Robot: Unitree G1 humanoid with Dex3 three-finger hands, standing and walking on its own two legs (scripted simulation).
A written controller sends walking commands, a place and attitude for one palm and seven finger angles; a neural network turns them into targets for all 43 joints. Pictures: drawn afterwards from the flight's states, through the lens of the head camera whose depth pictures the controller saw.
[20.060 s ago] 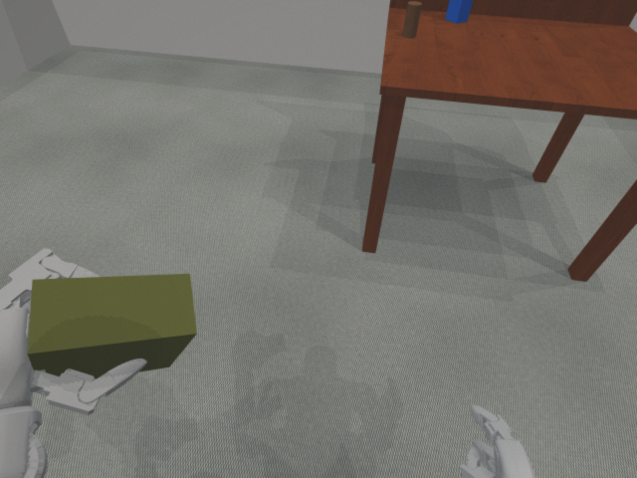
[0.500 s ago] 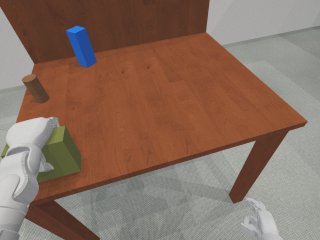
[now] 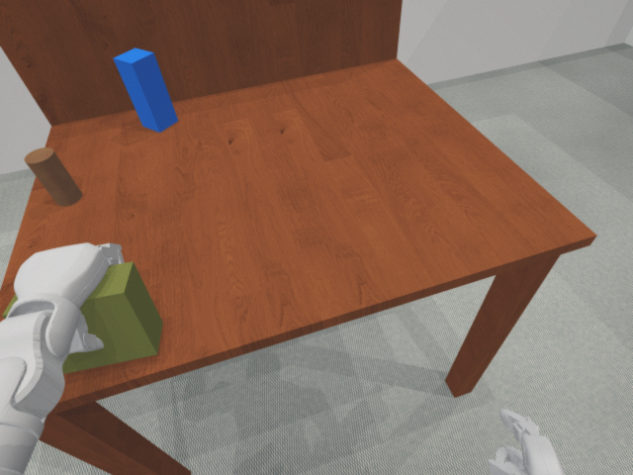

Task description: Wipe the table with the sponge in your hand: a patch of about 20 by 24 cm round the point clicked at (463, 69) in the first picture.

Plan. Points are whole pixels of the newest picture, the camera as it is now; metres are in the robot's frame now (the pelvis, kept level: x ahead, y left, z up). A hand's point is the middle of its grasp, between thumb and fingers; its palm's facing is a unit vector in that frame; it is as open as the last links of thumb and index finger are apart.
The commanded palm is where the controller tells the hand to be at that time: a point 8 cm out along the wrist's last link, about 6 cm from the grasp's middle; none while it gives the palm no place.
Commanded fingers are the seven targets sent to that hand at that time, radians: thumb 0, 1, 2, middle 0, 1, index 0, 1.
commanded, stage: move the sponge above the wiping area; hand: left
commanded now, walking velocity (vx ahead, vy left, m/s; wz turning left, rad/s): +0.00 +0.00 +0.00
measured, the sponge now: (99, 329) +0.26 +0.34 +0.03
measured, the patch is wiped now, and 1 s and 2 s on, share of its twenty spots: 0.00 0.00 0.20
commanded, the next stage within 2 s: lower the sponge onto the table in 0.16 s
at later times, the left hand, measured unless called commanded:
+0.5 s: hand (88, 297) +0.27 +0.34 +0.08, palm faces -0.12 -0.04 -0.99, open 10.0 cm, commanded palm +0.26 +0.35 +0.18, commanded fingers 0.00 0.10 1.30 -1.20 -1.60 -1.20 -1.60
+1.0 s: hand (98, 294) +0.28 +0.33 +0.08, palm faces -0.06 -0.02 -1.00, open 10.0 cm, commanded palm +0.26 +0.35 +0.16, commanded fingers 0.00 0.10 1.30 -1.20 -1.60 -1.20 -1.60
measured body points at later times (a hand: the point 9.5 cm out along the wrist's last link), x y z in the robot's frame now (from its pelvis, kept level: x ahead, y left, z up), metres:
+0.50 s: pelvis +0.00 +0.00 +0.00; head +0.01 -0.02 +0.45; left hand +0.28 +0.33 +0.14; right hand +0.20 -0.24 -0.10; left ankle +0.01 +0.12 -0.74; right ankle -0.03 -0.11 -0.74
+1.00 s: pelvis +0.00 +0.00 +0.00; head +0.01 -0.01 +0.45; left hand +0.28 +0.33 +0.13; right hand +0.19 -0.23 -0.10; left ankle +0.01 +0.12 -0.74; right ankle -0.03 -0.11 -0.74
